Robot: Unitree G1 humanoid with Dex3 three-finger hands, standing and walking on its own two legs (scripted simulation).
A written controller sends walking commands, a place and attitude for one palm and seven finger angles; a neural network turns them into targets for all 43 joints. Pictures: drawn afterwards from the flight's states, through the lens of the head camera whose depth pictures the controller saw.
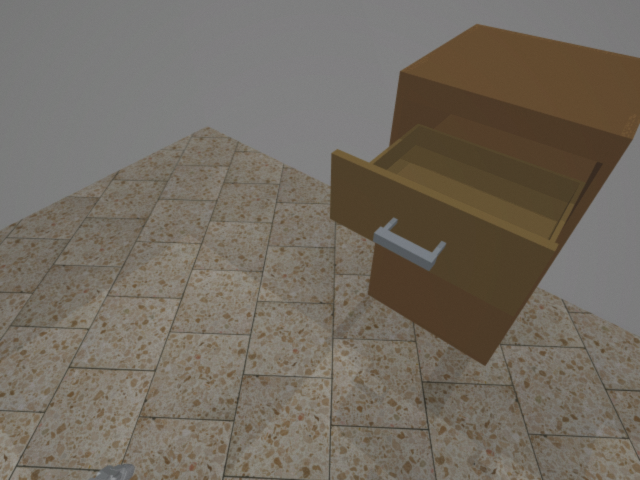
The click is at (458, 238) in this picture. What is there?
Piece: drawer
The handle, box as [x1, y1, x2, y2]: [373, 217, 445, 270]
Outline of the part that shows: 374,232 373,241 428,270 433,265 437,255 445,245 445,243 441,241 434,250 430,252 402,238 389,230 396,223 397,220 393,217 383,227 380,226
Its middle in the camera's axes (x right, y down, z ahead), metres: +0.17 +0.01 +0.73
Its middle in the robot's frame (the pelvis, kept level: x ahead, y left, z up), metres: +0.55 -0.14 -0.05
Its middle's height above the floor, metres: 0.72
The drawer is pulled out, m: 0.30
